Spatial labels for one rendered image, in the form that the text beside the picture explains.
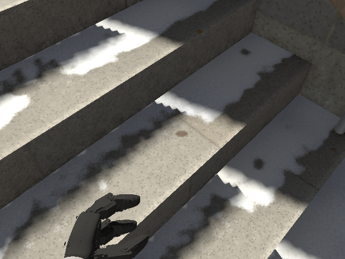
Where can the left robot hand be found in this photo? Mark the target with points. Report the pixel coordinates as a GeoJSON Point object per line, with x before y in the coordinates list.
{"type": "Point", "coordinates": [89, 232]}

